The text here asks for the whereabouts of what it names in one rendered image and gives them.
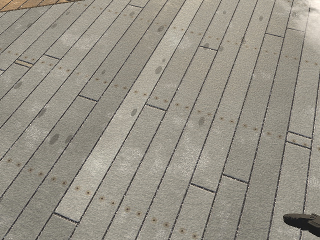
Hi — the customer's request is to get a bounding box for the right robot hand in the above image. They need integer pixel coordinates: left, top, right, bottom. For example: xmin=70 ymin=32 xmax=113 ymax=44
xmin=283 ymin=213 xmax=320 ymax=237

